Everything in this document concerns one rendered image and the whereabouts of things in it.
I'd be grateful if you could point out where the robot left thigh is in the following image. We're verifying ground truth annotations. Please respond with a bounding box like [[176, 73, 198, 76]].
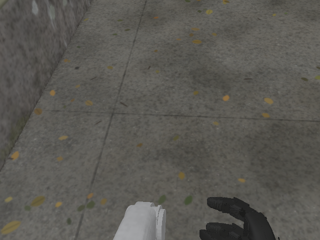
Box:
[[113, 201, 166, 240]]

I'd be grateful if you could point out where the robot right hand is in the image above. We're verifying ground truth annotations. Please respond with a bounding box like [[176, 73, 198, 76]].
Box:
[[199, 197, 280, 240]]

